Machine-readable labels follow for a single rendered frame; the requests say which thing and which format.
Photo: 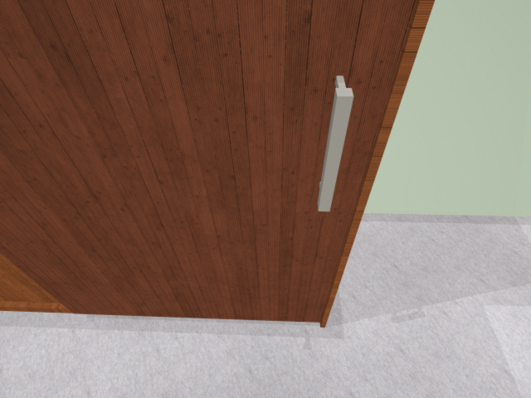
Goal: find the handle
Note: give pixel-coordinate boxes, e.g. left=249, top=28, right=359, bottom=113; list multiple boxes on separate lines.
left=318, top=75, right=353, bottom=211

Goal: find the wardrobe door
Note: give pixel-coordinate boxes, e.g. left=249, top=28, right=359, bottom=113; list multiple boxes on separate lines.
left=0, top=0, right=417, bottom=323
left=0, top=253, right=59, bottom=303

